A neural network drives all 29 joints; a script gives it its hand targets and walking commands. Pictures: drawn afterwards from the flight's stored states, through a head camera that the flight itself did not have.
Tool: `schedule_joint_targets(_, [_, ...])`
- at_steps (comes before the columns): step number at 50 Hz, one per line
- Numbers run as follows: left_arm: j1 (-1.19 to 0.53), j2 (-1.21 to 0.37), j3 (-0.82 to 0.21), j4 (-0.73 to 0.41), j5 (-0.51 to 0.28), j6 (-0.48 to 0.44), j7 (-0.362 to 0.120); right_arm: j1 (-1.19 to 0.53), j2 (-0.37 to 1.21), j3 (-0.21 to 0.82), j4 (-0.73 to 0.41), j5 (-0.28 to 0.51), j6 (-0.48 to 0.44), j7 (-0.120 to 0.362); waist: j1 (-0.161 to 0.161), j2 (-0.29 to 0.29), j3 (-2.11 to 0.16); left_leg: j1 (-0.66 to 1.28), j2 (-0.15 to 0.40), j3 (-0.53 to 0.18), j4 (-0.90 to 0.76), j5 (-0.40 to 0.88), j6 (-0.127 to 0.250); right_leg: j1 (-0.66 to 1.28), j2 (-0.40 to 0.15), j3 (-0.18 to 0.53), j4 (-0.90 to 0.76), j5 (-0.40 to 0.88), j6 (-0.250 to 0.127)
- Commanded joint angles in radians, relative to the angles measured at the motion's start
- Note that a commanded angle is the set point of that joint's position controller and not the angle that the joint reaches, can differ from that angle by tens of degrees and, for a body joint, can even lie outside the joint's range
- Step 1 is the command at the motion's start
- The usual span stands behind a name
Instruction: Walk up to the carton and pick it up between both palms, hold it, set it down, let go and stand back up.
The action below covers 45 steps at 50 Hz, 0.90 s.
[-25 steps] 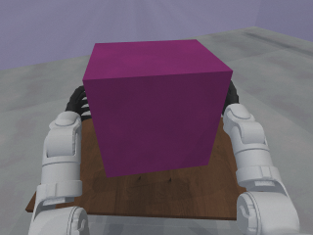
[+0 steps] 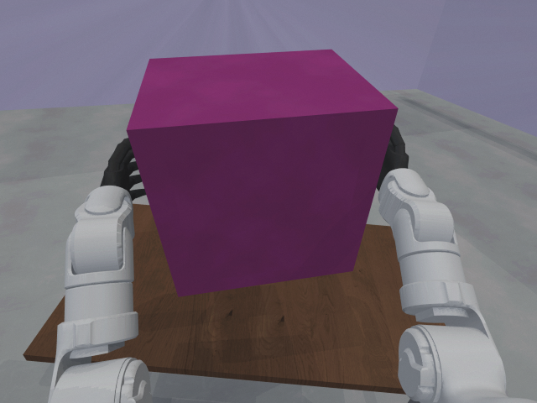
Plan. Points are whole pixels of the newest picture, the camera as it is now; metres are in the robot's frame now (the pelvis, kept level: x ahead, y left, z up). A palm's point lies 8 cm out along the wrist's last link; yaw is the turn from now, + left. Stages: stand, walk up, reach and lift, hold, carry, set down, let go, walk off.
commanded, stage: hold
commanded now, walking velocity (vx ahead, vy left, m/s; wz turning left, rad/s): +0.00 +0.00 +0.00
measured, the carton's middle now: (256, 170) +0.42 +0.02 +0.22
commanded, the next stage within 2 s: none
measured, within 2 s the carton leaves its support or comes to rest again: neither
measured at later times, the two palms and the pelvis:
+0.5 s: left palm (123, 215) +0.34 +0.21 +0.18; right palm (374, 195) +0.36 -0.16 +0.21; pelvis +0.01 -0.01 +0.00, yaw +0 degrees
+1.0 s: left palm (149, 187) +0.36 +0.17 +0.22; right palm (398, 195) +0.38 -0.21 +0.20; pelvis +0.01 -0.01 +0.00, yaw +0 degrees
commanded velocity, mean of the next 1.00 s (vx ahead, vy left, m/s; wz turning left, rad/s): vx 0.00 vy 0.00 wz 0.00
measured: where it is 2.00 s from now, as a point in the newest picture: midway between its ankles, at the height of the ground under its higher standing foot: outside the picture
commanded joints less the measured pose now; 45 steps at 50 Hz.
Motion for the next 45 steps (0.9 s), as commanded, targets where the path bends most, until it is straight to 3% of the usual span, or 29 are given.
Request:
schedule_joint_targets(1, [-0.721,-0.478,-0.312,0.069,-0.111,-0.103,-0.244,-0.606,0.383,0.242,0.029,0.017,-0.021,0.194,-0.152,0.110,-0.110,-0.292,0.020,0.040,-0.177,-0.175,-0.002,0.300,0.049,-0.028,0.033,-0.080,-0.031])
schedule_joint_targets(7, [-0.694,-0.408,-0.204,-0.012,-0.141,-0.159,-0.216,-0.617,0.487,0.380,-0.100,0.061,-0.052,0.176,-0.056,-0.049,-0.287,-0.187,-0.028,0.080,-0.107,0.094,0.027,0.337,0.037,-0.011,0.019,0.051,-0.009])
schedule_joint_targets(12, [-0.639,-0.384,-0.239,-0.129,-0.196,-0.198,-0.198,-0.612,0.554,0.542,-0.353,0.129,-0.082,0.130,-0.025,-0.131,-0.419,-0.170,-0.060,0.094,-0.069,0.212,0.045,0.431,0.022,0.000,0.049,0.300,0.040])
schedule_joint_targets(15, [-0.614,-0.416,-0.316,-0.252,-0.238,-0.217,-0.187,-0.577,0.590,0.615,-0.500,0.174,-0.103,0.099,-0.029,-0.118,-0.482,-0.162,-0.072,0.089,-0.054,0.255,0.033,0.476,0.015,0.004,0.078,0.463,0.061])
schedule_joint_targets(18, [-0.650,-0.453,-0.394,-0.387,-0.271,-0.230,-0.170,-0.528,0.596,0.627,-0.566,0.202,-0.109,0.081,-0.056,-0.036,-0.521,-0.127,-0.071,0.077,-0.036,0.301,0.004,0.464,0.023,-0.004,0.096,0.510,0.057])
schedule_joint_targets(22, [-0.718,-0.473,-0.493,-0.462,-0.292,-0.212,-0.156,-0.453,0.518,0.534,-0.494,0.180,-0.091,0.088,-0.129,0.113,-0.456,-0.060,-0.049,0.056,-0.020,0.337,-0.046,0.337,0.046,-0.032,0.072,0.339,0.026])
schedule_joint_targets(26, [-0.684,-0.488,-0.521,-0.365,-0.257,-0.146,-0.177,-0.413,0.419,0.410,-0.316,0.137,-0.060,0.109,-0.181,0.199,-0.273,-0.075,-0.020,0.033,-0.030,0.272,-0.086,0.260,0.046,-0.038,0.044,0.172,-0.008])
schedule_joint_targets(29, [-0.713,-0.522,-0.506,-0.259,-0.209,-0.106,-0.205,-0.464,0.373,0.324,-0.188,0.107,-0.045,0.132,-0.191,0.244,-0.178,-0.144,0.010,0.021,-0.067,0.130,-0.097,0.254,0.050,-0.040,0.047,0.061,-0.028])
schedule_joint_targets(32, [-0.768,-0.531,-0.470,-0.142,-0.163,-0.090,-0.222,-0.542,0.344,0.271,-0.067,0.080,-0.028,0.163,-0.190,0.260,-0.130,-0.246,0.037,0.007,-0.131,-0.068,-0.073,0.279,0.060,-0.046,0.063,-0.017,-0.035])
schedule_joint_targets(35, [-0.767,-0.513,-0.416,-0.019,-0.126,-0.087,-0.233,-0.586,0.336,0.237,0.019,0.043,-0.021,0.185,-0.192,0.229,-0.092,-0.309,0.041,0.015,-0.176,-0.199,-0.042,0.301,0.058,-0.042,0.060,-0.063,-0.037])
schedule_joint_targets(38, [-0.731,-0.489,-0.346,0.057,-0.108,-0.094,-0.242,-0.600,0.361,0.228,0.039,0.016,-0.020,0.194,-0.172,0.153,-0.087,-0.308,0.029,0.032,-0.185,-0.211,-0.013,0.300,0.051,-0.033,0.041,-0.089,-0.033])
schedule_joint_targets(45, [-0.692,-0.411,-0.207,-0.008,-0.136,-0.154,-0.218,-0.614,0.479,0.369,-0.087,0.057,-0.052,0.178,-0.061,-0.039,-0.275,-0.187,-0.025,0.078,-0.110,0.085,0.023,0.330,0.038,-0.013,0.018,0.040,-0.012])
